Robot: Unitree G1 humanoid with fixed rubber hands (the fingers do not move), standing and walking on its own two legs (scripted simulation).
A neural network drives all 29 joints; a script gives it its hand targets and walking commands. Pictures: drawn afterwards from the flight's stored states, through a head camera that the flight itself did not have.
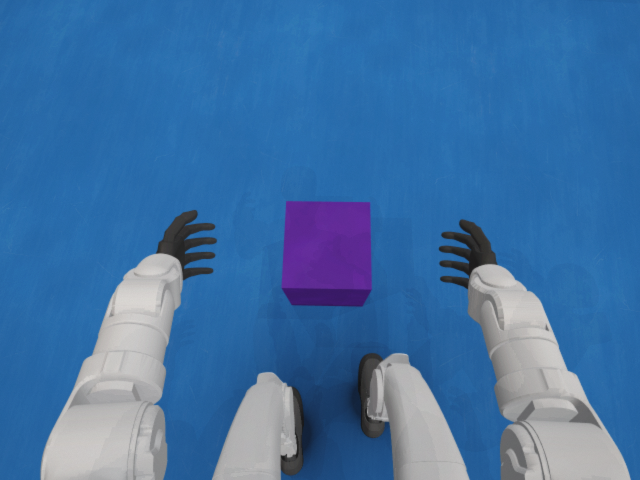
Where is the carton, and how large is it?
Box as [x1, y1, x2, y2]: [281, 201, 371, 306]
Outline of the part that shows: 286,201 281,287 291,304 361,306 371,289 369,202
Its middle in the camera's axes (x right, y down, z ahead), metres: +0.01 +0.04 +1.00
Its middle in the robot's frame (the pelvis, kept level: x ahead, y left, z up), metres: +0.52 -0.01 -0.56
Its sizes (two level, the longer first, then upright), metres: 0.210 0.200 0.250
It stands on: the floor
